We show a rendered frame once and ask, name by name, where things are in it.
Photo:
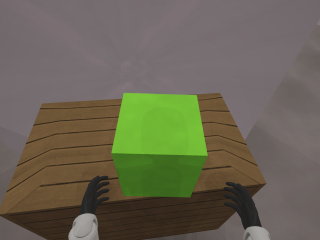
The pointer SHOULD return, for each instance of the pedestal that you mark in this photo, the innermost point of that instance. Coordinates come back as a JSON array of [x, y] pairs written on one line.
[[71, 143]]

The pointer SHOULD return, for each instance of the right robot hand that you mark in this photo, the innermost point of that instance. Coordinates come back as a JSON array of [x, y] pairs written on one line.
[[245, 205]]

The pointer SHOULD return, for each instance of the right robot forearm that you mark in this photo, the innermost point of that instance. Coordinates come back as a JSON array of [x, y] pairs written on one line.
[[256, 233]]

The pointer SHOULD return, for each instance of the carton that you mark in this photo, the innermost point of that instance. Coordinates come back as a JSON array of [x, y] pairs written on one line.
[[159, 147]]

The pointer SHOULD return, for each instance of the left robot hand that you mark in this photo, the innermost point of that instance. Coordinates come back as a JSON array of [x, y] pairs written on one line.
[[90, 202]]

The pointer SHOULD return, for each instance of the left robot forearm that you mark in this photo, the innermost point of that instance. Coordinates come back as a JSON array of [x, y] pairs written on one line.
[[85, 227]]

